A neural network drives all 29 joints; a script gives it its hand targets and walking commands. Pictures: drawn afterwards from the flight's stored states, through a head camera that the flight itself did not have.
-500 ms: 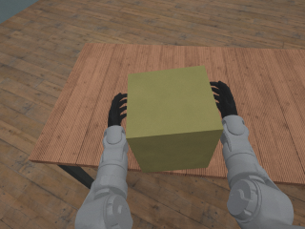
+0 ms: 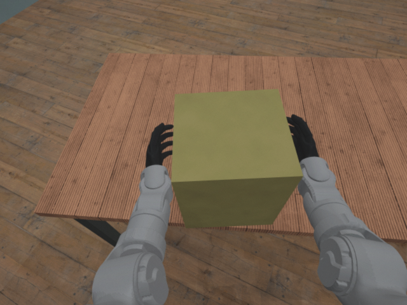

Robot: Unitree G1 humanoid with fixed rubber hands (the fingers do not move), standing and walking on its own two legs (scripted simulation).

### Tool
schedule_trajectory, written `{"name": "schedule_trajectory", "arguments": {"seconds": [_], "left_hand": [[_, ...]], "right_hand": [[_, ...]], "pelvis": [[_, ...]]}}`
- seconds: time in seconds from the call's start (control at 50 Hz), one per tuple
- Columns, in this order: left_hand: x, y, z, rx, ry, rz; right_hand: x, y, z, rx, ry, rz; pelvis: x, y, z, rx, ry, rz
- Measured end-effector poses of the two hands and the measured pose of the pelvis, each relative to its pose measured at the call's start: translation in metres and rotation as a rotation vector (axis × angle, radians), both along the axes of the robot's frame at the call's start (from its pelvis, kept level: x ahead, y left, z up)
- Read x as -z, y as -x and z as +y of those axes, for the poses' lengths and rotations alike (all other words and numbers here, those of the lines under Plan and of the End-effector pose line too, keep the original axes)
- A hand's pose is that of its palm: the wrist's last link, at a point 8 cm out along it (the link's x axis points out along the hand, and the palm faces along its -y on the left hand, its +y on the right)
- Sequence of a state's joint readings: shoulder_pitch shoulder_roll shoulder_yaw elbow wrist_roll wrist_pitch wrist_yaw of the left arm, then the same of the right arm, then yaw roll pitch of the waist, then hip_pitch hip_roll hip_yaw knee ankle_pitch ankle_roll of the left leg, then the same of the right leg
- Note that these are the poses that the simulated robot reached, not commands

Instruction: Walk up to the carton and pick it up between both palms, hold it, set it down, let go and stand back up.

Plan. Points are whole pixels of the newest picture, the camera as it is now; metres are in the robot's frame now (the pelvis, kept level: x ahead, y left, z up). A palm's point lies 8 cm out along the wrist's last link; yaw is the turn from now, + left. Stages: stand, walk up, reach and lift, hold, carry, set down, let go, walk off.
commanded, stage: set down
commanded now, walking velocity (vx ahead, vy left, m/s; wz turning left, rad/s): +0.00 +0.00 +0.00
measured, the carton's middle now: (227, 165) +0.42 +0.03 -0.02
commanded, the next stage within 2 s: none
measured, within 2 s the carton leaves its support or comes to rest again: neither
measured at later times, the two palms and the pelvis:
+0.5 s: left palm (129, 159) +0.38 +0.24 +0.02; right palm (325, 138) +0.47 -0.16 +0.04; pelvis -0.03 -0.01 -0.03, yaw +1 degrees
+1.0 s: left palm (109, 123) +0.38 +0.24 +0.14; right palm (349, 95) +0.47 -0.16 +0.16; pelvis -0.04 -0.02 -0.01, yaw +1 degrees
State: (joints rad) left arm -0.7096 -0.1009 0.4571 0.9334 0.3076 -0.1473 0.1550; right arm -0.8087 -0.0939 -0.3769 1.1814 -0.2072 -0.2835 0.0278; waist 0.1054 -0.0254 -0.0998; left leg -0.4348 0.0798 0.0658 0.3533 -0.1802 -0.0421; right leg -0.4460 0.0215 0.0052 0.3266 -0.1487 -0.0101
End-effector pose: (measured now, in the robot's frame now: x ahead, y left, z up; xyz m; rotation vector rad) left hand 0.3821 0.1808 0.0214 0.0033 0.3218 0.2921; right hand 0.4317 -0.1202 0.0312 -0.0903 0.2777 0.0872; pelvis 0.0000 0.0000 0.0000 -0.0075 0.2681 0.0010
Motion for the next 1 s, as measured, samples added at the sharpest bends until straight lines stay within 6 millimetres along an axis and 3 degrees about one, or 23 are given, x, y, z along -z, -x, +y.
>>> {"name": "schedule_trajectory", "arguments": {"seconds": [0.12, 0.26, 0.46, 0.62, 0.78, 1.0], "left_hand": [[0.008, -0.005, 0.004, 0.007, 0.007, 0.029], [0.003, -0.005, 0.023, -0.010, -0.007, 0.005], [0.002, 0.002, 0.056, -0.052, -0.018, -0.012], [-0.018, -0.011, 0.047, -0.004, -0.036, -0.059], [-0.062, -0.017, 0.037, 0.011, -0.012, -0.094], [-0.114, -0.003, 0.061, -0.048, -0.003, -0.082]], "right_hand": [[0.006, -0.012, 0.003, -0.013, -0.006, 0.040], [-0.004, -0.028, 0.002, -0.009, -0.016, 0.005], [-0.008, -0.034, -0.034, 0.040, 0.004, 0.007], [-0.018, -0.039, -0.049, 0.021, -0.037, -0.027], [-0.053, -0.042, -0.043, -0.017, -0.077, -0.075], [-0.127, -0.036, -0.037, 0.007, -0.053, -0.054]], "pelvis": [[0.008, 0.007, 0.001, 0.015, 0.008, 0.091], [0.019, 0.014, 0.001, 0.006, 0.016, 0.161], [0.029, 0.024, -0.007, -0.018, 0.016, 0.201], [0.035, 0.032, -0.010, -0.019, 0.011, 0.236], [0.024, 0.035, -0.012, -0.002, -0.006, 0.171], [0.011, 0.039, -0.016, -0.014, -0.007, 0.060]]}}
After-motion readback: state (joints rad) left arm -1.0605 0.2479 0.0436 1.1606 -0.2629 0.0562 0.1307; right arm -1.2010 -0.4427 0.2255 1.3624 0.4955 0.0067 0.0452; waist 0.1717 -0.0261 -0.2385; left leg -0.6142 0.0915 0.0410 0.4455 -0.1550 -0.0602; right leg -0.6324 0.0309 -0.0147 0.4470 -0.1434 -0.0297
